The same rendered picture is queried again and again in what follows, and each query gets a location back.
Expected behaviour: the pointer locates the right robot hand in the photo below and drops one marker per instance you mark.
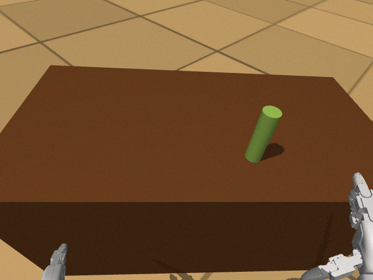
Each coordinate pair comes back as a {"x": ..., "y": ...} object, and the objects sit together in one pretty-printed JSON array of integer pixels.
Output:
[{"x": 361, "y": 218}]

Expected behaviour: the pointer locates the can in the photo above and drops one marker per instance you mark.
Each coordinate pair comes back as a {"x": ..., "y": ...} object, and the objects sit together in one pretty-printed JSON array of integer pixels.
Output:
[{"x": 265, "y": 127}]

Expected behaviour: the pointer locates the left robot hand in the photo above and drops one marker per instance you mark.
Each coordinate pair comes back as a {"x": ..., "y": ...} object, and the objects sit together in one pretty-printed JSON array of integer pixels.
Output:
[{"x": 57, "y": 269}]

